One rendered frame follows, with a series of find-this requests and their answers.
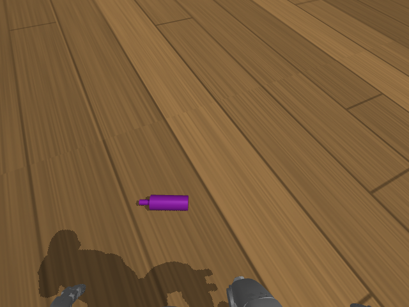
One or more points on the left robot hand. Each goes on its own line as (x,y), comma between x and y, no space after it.
(69,296)

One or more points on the bottle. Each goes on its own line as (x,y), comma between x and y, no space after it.
(167,202)

